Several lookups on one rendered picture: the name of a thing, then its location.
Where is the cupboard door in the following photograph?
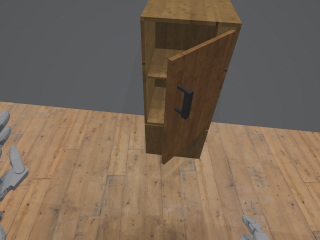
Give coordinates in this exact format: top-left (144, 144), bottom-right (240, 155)
top-left (161, 30), bottom-right (236, 165)

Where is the right robot hand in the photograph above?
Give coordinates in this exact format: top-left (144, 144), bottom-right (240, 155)
top-left (240, 215), bottom-right (270, 240)

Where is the handle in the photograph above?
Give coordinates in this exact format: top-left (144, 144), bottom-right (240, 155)
top-left (174, 85), bottom-right (194, 120)

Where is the left robot hand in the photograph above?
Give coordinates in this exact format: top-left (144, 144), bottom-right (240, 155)
top-left (0, 110), bottom-right (29, 202)

